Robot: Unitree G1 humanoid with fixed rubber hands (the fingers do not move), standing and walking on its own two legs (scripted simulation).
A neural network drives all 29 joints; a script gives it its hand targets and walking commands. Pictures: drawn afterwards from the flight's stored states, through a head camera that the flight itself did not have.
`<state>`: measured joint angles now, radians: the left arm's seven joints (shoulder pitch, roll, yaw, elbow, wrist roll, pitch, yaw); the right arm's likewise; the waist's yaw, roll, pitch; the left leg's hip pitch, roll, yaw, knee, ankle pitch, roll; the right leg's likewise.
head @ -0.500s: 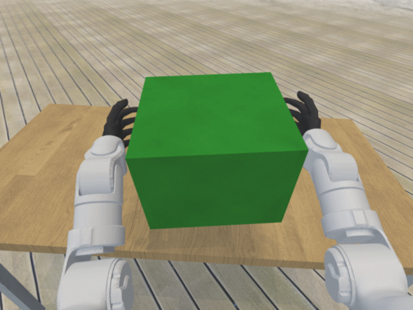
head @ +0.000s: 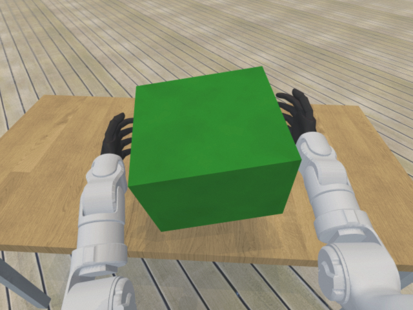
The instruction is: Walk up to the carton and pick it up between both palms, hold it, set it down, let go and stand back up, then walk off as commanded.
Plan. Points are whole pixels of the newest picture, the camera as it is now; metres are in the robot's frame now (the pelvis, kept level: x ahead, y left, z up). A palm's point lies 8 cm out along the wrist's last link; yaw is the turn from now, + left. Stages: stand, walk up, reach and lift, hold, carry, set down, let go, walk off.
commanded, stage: set down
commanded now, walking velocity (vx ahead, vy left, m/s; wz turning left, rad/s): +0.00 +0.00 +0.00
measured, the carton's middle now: (210, 150) +0.41 +0.00 +0.11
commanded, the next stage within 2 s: none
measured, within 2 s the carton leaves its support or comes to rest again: neither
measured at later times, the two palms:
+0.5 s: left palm (121, 163) +0.36 +0.18 +0.13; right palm (303, 145) +0.39 -0.18 +0.15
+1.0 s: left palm (131, 172) +0.36 +0.16 +0.10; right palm (304, 155) +0.39 -0.20 +0.11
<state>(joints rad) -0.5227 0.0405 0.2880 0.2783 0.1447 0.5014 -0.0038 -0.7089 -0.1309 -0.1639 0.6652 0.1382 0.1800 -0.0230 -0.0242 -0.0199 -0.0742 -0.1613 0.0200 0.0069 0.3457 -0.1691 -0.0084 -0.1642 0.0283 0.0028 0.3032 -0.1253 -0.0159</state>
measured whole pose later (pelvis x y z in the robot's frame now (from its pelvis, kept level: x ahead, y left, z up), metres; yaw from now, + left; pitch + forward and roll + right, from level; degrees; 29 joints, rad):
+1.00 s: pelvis +0.01 +0.00 +0.00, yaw +0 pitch +0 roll +0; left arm -0.43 -0.04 0.24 0.28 0.14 0.39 0.09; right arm -0.65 -0.15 -0.24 0.81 0.11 0.01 0.11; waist -0.02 0.00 -0.01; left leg -0.16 0.02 0.01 0.34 -0.18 -0.01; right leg -0.16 0.03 0.00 0.30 -0.14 -0.02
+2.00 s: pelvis +0.03 +0.00 +0.00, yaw +0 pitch +3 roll +0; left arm -0.40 -0.09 0.24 0.44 0.14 0.17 0.14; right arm -0.65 -0.19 -0.27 0.96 0.03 -0.15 0.17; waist 0.00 0.02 -0.01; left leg -0.20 0.02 0.01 0.32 -0.19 -0.01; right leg -0.21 0.03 0.00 0.30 -0.15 -0.02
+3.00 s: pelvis +0.03 +0.00 +0.00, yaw +0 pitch +6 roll +0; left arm -0.43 -0.10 0.24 0.60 0.15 -0.04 0.15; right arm -0.65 -0.22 -0.28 1.08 0.03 -0.24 0.17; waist 0.00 0.02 -0.04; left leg -0.24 0.02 0.01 0.32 -0.19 -0.01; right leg -0.26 0.03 0.00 0.30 -0.15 -0.02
